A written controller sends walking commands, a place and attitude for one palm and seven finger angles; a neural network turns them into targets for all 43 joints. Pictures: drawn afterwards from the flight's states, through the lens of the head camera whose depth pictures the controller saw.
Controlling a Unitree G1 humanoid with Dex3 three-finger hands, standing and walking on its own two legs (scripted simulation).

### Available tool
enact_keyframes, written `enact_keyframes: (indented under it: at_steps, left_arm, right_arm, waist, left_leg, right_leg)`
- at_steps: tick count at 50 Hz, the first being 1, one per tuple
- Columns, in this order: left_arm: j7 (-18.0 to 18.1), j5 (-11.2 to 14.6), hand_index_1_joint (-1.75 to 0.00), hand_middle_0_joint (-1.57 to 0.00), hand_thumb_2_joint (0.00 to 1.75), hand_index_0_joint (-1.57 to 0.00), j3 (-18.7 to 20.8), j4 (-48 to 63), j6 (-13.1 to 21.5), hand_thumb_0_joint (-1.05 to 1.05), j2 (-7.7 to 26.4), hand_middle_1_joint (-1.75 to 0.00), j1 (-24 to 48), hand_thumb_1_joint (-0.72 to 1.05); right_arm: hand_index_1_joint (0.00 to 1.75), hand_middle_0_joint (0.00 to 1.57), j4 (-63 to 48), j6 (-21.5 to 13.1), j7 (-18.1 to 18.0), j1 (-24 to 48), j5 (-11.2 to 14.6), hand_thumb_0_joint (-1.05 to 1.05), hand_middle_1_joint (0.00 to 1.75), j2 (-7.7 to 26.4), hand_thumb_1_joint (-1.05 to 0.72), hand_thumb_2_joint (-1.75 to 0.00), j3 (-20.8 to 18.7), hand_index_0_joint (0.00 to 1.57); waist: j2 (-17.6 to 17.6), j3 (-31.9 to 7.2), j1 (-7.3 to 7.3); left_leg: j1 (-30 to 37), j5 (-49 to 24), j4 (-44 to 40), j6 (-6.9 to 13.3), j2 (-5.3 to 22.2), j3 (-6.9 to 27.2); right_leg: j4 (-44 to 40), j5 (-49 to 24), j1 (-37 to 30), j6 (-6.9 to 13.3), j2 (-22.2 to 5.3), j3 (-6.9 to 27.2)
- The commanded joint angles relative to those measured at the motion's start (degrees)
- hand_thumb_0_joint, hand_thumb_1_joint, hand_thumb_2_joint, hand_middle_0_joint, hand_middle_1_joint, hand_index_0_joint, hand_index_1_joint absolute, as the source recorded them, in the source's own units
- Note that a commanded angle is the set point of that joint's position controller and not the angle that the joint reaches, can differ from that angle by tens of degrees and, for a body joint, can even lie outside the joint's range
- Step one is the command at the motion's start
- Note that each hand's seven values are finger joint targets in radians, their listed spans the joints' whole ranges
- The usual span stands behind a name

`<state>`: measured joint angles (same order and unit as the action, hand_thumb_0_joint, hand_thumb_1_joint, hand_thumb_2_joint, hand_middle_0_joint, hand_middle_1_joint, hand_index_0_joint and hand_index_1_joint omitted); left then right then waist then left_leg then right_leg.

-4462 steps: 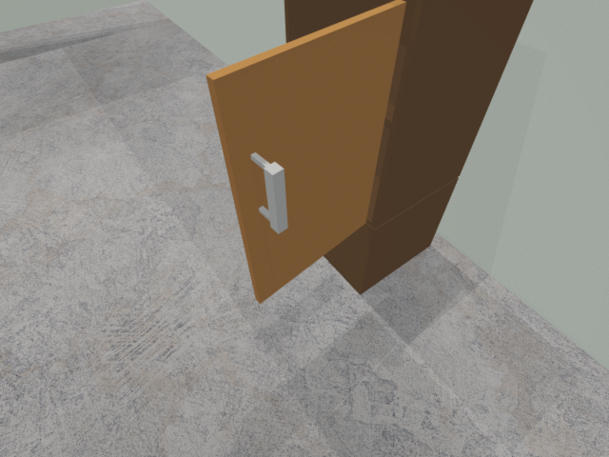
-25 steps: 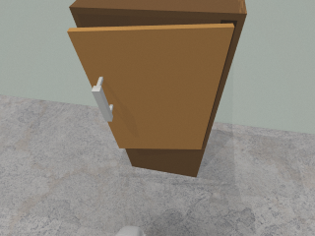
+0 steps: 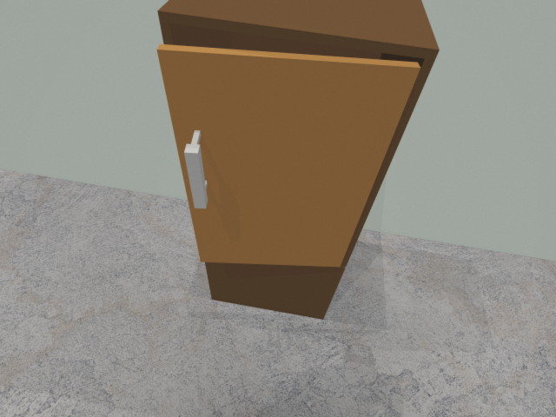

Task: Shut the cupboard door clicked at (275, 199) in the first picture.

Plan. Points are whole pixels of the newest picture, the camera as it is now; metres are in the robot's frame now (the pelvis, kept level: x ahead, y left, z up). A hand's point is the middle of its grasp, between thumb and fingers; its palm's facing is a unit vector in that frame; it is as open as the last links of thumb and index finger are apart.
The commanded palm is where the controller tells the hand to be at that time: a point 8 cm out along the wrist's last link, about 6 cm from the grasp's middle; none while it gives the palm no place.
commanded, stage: look again from close up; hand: left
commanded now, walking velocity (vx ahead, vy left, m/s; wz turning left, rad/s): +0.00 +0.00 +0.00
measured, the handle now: (198, 170) +0.52 +0.18 +0.03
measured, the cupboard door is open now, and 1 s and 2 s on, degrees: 9 9 9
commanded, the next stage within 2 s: shuffle to correct the standing spot in 0.60 s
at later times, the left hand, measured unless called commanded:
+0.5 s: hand out of the picture +0.06 +0.15 -0.19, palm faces +0.04 -0.98 -0.18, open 7.3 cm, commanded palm none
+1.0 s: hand out of the picture -0.05 +0.17 -0.19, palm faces -0.01 -0.99 -0.13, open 7.4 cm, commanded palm none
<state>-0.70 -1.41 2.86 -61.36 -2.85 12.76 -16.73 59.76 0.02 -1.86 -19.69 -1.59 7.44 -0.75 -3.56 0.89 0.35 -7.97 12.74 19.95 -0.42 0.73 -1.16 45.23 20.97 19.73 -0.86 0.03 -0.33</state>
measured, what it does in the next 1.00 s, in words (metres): steps on the spot: right foot, then left foot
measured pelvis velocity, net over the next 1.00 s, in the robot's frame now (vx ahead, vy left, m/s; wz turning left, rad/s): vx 0.00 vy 0.01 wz -0.05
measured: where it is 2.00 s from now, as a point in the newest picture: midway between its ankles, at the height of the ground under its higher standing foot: outside the picture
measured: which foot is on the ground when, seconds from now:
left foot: down 0.00-0.10, up 0.12-0.32, down 0.34-1.00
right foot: up 0.00-0.06, down 0.08-0.88, up 0.90-1.00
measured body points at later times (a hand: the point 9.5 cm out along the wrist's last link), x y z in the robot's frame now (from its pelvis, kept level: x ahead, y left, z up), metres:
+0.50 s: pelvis +0.02 -0.03 -0.01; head +0.00 -0.01 +0.44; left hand +0.06 +0.20 -0.17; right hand +0.10 -0.26 -0.14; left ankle +0.03 +0.06 -0.75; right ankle -0.02 -0.11 -0.75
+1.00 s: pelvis +0.00 +0.01 -0.01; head -0.01 +0.03 +0.44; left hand -0.04 +0.22 -0.17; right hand -0.02 -0.22 -0.16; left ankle +0.03 +0.06 -0.75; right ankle -0.03 -0.11 -0.73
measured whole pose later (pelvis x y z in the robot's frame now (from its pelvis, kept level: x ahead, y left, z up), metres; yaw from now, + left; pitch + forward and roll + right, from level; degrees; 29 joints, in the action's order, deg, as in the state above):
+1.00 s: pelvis +0.00 +0.01 -0.01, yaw -3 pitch -2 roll -1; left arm 0.7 -2.1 0.3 -61.8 -2.4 7.9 -24.5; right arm 63.4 0.7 -1.5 -18.5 -1.2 9.2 -1.7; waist -1.3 -0.1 -0.4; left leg -11.5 12.8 25.6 6.2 -2.5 -7.8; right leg 34.9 23.5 11.7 1.3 -1.2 -2.8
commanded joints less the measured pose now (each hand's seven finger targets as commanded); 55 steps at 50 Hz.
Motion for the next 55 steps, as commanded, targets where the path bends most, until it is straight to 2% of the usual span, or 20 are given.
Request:
enact_keyframes:
  at_steps: [1, 2, 3, 4, 5, 6, 7, 8, 10, 13, 16, 18, 21, 24, 27, 35, 39, 44, 49, 55]
  left_arm:
    - [0.5, 0.7, -0.30, -0.20, 0.90, -0.20, -0.2, 3.5, 2.7, 0.00, 0.3, -0.30, 0.7, 0.90]
    - [0.7, 0.7, -0.30, -0.20, 0.90, -0.20, -0.1, 2.1, 3.0, 0.00, 0.4, -0.30, -2.4, 0.90]
    - [1.8, 0.2, -0.30, -0.20, 0.90, -0.20, -1.3, 3.3, 4.0, 0.00, 8.1, -0.30, -5.6, 0.90]
    - [2.2, 0.3, -0.30, -0.20, 0.90, -0.20, -0.7, 3.4, 3.9, 0.00, 5.3, -0.30, -7.9, 0.90]
    - [2.5, -0.2, -0.30, -0.20, 0.90, -0.20, -0.4, 4.1, 3.8, 0.00, 5.9, -0.30, -4.3, 0.90]
    - [2.5, -0.1, -0.30, -0.20, 0.90, -0.20, -0.7, 5.1, 3.8, 0.00, 5.6, -0.30, -3.7, 0.90]
    - [3.0, 0.0, -0.30, -0.20, 0.90, -0.20, -0.2, 5.0, 4.5, 0.00, 5.5, -0.30, -5.2, 0.90]
    - [3.4, 0.2, -0.30, -0.20, 0.90, -0.20, -0.7, 4.5, 5.3, 0.00, 4.4, -0.30, -5.3, 0.90]
    - [4.1, 0.3, -0.30, -0.20, 0.90, -0.20, -1.0, 5.0, 5.2, 0.00, 3.4, -0.30, -5.2, 0.90]
    - [4.5, 0.1, -0.30, -0.20, 0.90, -0.20, -1.0, 6.5, 4.7, 0.00, 3.7, -0.30, -3.4, 0.90]
    - [4.4, 0.7, -0.30, -0.20, 0.90, -0.20, -1.4, 7.2, 3.9, 0.00, 3.4, -0.30, -1.4, 0.90]
    - [4.3, 0.7, -0.30, -0.20, 0.90, -0.20, -1.7, 7.2, 3.8, 0.00, 2.1, -0.30, -1.6, 0.90]
    - [4.2, 0.6, -0.30, -0.20, 0.90, -0.20, -1.5, 6.4, 3.8, 0.00, 2.5, -0.30, -3.3, 0.90]
    - [4.1, 0.7, -0.30, -0.20, 0.90, -0.20, -1.6, 5.4, 4.2, 0.00, 3.0, -0.30, -4.9, 0.90]
    - [3.9, 0.7, -0.30, -0.20, 0.90, -0.20, -1.9, 5.3, 4.3, 0.00, 2.7, -0.30, -4.3, 0.90]
    - [3.7, 0.6, -0.30, -0.20, 0.90, -0.20, -2.5, 3.7, 4.3, 0.00, 2.0, -0.30, -5.7, 0.90]
    - [3.3, 0.2, -0.30, -0.20, 0.90, -0.20, -2.7, 2.0, 3.4, 0.00, -0.1, -0.30, -7.7, 0.90]
    - [2.2, -0.7, -0.30, -0.20, 0.90, -0.20, -2.2, 2.1, 2.0, 0.00, -1.1, -0.30, -9.6, 0.90]
    - [1.5, -0.6, -0.30, -0.20, 0.90, -0.20, -1.6, 2.5, 1.5, 0.00, -2.5, -0.30, -9.7, 0.90]
    - [1.5, -0.3, -0.30, -0.20, 0.90, -0.20, -1.0, 1.3, 1.9, 0.00, -4.2, -0.30, -11.9, 0.90]
  right_arm:
    - [0.30, 0.20, -0.8, -0.9, -1.2, -2.3, 0.1, 0.00, 0.30, 11.0, -0.90, -0.90, -2.5, 0.20]
    - [0.30, 0.20, -0.5, -0.9, -1.1, -2.0, 0.6, 0.00, 0.30, 10.5, -0.90, -0.90, -2.4, 0.20]
    - [0.30, 0.20, -4.4, -1.0, -0.5, 3.3, 0.9, 0.00, 0.30, 10.1, -0.90, -0.90, -1.3, 0.20]
    - [0.30, 0.20, -6.3, -1.8, -0.2, 4.0, 0.1, 0.00, 0.30, 8.3, -0.90, -0.90, -1.2, 0.20]
    - [0.30, 0.20, -6.2, -1.6, -0.2, 0.9, 0.0, 0.00, 0.30, 6.2, -0.90, -0.90, -1.5, 0.20]
    - [0.30, 0.20, -5.5, -1.4, 0.0, 1.1, 0.2, 0.00, 0.30, 5.0, -0.90, -0.90, -1.1, 0.20]
    - [0.30, 0.20, -5.3, -1.3, -0.2, 1.6, 0.3, 0.00, 0.30, 4.8, -0.90, -0.90, -1.0, 0.20]
    - [0.30, 0.20, -4.9, -1.1, -0.1, 1.4, 0.3, 0.00, 0.30, 5.1, -0.90, -0.90, -1.2, 0.20]
    - [0.30, 0.20, -4.8, -0.6, -0.3, 1.5, 0.9, 0.00, 0.30, 5.3, -0.90, -0.90, -1.4, 0.20]
    - [0.30, 0.20, -4.6, -0.3, 0.2, 3.0, 1.1, 0.00, 0.30, 3.3, -0.90, -0.90, -0.9, 0.20]
    - [0.30, 0.20, -3.1, -0.1, 0.0, 1.3, 0.9, 0.00, 0.30, 3.9, -0.90, -0.90, -1.1, 0.20]
    - [0.30, 0.20, -2.4, -0.6, -0.1, 0.9, 0.8, 0.00, 0.30, 5.3, -0.90, -0.90, -1.4, 0.20]
    - [0.30, 0.20, -2.3, -1.0, -0.3, 4.3, 0.6, 0.00, 0.30, 6.9, -0.90, -0.90, -1.2, 0.20]
    - [0.30, 0.20, -2.6, -1.1, -0.4, 5.5, 0.8, 0.00, 0.30, 7.1, -0.90, -0.90, -1.0, 0.20]
    - [0.30, 0.20, -2.6, -1.0, -0.3, 5.8, 0.8, 0.00, 0.30, 8.1, -0.90, -0.90, -1.0, 0.20]
    - [0.30, 0.20, -1.0, -1.4, 0.0, 6.2, 1.0, 0.00, 0.30, 8.5, -0.90, -0.90, -0.7, 0.20]
    - [0.30, 0.20, 0.9, -0.7, 0.2, 3.9, 0.6, 0.00, 0.30, 7.9, -0.90, -0.90, -0.8, 0.20]
    - [0.30, 0.20, 0.7, -0.1, -0.2, 2.4, 0.4, 0.00, 0.30, 11.5, -0.90, -0.90, -2.3, 0.20]
    - [0.30, 0.20, 1.0, -0.6, -0.6, -0.4, 0.1, 0.00, 0.30, 11.3, -0.90, -0.90, -2.9, 0.20]
    - [0.30, 0.20, 2.1, -0.6, -0.9, -1.1, 0.2, 0.00, 0.30, 9.5, -0.90, -0.90, -3.1, 0.20]
  waist:
    - [12.4, -1.1, 0.08]
    - [9.7, -2.3, -1.23]
    - [7.0, 3.5, -2.24]
    - [0.1, -1.4, -3.18]
    - [-1.1, -3.5, -0.05]
    - [-0.7, -3.1, -0.71]
    - [-10.1, -5.2, -1.35]
    - [-11.5, -5.6, -1.01]
    - [-8.5, -4.9, -0.62]
    - [-0.9, -3.6, -0.28]
    - [1.0, 0.4, 1.29]
    - [3.3, 2.0, 1.30]
    - [10.3, 3.9, -0.40]
    - [7.0, 2.4, -0.43]
    - [3.9, 2.2, 0.07]
    - [3.3, 1.6, -0.31]
    - [3.6, 3.4, -0.08]
    - [8.7, 8.6, -0.60]
    - [6.6, 6.8, -0.12]
    - [6.0, 4.9, -1.17]
  left_leg:
    - [1.5, -17.8, 0.0, 7.9, 12.9, 9.5]
    - [-1.6, -14.9, 2.8, 5.7, 10.4, 7.4]
    - [-7.8, -0.9, 5.7, 2.7, 4.6, 1.7]
    - [-11.0, 5.3, 13.4, 1.2, 2.7, -0.1]
    - [-13.0, 6.9, 15.3, 0.4, 0.9, -0.8]
    - [-13.8, 7.6, 18.0, 0.2, 0.6, -1.0]
    - [-17.0, 10.6, 22.1, 0.3, 0.4, -0.7]
    - [-18.1, 12.4, 25.2, 0.2, 1.0, -0.4]
    - [-18.6, 11.9, 28.2, 0.3, 1.4, -0.1]
    - [-14.2, 10.0, 20.7, 0.3, 1.0, -1.8]
    - [-4.9, -0.5, 11.0, 0.8, 0.9, -1.5]
    - [-0.8, -8.4, 6.6, 2.1, 4.4, 1.7]
    - [-2.5, -15.4, 6.5, 4.1, 6.1, 4.3]
    - [-2.0, -14.9, 6.6, 3.3, 5.5, 3.2]
    - [-1.5, -10.8, 4.4, 3.1, 5.6, 3.6]
    - [-0.6, -9.4, 1.0, 3.4, 5.6, 4.6]
    - [-2.8, 8.8, -2.6, 3.8, 6.3, 6.2]
    - [-10.2, 28.1, -12.3, 7.2, 12.8, 15.2]
    - [-7.8, 23.1, -12.5, 11.1, 16.6, 18.1]
    - [-11.2, 17.9, -7.6, 7.3, 11.5, 11.4]
  right_leg:
    - [-17.5, -3.7, -6.4, 0.7, 0.1, -1.5]
    - [-24.6, -11.2, -12.9, 0.7, 0.0, -1.1]
    - [-23.9, -9.2, -12.6, 1.9, -1.4, -1.2]
    - [-25.2, -8.4, -10.7, 3.5, -7.6, 9.4]
    - [-26.1, -7.0, -13.0, 6.2, -11.5, 12.6]
    - [-24.8, -18.8, -14.5, 7.1, -11.5, 10.4]
    - [-23.8, -35.3, -18.6, 7.6, -11.9, 12.6]
    - [-21.9, -51.2, -21.8, 6.5, -12.8, 11.1]
    - [-19.7, -63.7, -22.4, 6.1, -12.9, 8.8]
    - [-19.7, -56.1, -20.0, 9.1, -11.9, 7.4]
    - [-21.1, -37.3, -10.5, 6.6, -8.8, 6.0]
    - [-22.2, -24.2, -5.8, 3.9, -6.3, 5.3]
    - [-23.6, -19.8, -7.5, 1.6, -5.1, 4.6]
    - [-24.9, -24.8, -9.9, 1.1, -6.1, 5.4]
    - [-25.7, -21.4, -9.5, 1.8, -6.1, 5.3]
    - [-26.9, -16.3, -10.1, 2.1, -6.4, 4.7]
    - [-25.7, -3.0, -8.3, 2.1, -4.7, 2.8]
    - [-15.1, 2.3, -4.7, 1.8, -1.3, -2.7]
    - [-7.0, 4.8, -0.9, 2.3, -2.9, -2.1]
    - [-21.5, -2.5, -11.2, 2.1, -1.8, -4.7]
